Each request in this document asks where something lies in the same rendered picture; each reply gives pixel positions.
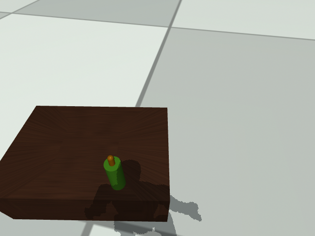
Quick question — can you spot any bottle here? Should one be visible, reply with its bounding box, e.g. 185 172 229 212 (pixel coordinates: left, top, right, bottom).
103 155 126 190

